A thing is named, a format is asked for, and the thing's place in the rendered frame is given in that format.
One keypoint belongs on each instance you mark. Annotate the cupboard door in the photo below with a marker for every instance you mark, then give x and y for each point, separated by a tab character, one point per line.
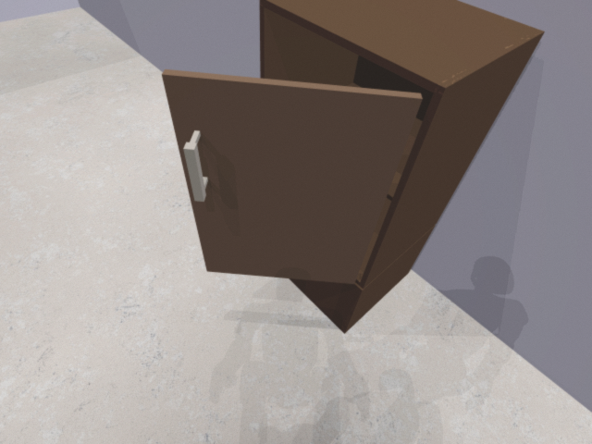
298	172

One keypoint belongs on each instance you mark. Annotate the handle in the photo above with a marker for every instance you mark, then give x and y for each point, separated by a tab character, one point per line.
198	182

